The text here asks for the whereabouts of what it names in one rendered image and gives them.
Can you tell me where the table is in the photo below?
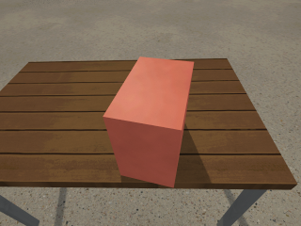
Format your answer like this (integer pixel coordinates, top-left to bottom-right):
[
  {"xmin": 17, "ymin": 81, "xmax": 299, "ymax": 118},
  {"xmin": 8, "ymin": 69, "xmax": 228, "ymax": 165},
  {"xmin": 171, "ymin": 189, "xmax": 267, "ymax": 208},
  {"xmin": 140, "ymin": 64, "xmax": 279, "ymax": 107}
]
[{"xmin": 0, "ymin": 58, "xmax": 298, "ymax": 226}]

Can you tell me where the carton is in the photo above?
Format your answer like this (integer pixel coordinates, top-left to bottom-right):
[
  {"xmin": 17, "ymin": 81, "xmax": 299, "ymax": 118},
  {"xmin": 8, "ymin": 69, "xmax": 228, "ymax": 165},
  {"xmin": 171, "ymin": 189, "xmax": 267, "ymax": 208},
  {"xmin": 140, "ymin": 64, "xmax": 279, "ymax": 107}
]
[{"xmin": 103, "ymin": 56, "xmax": 194, "ymax": 187}]

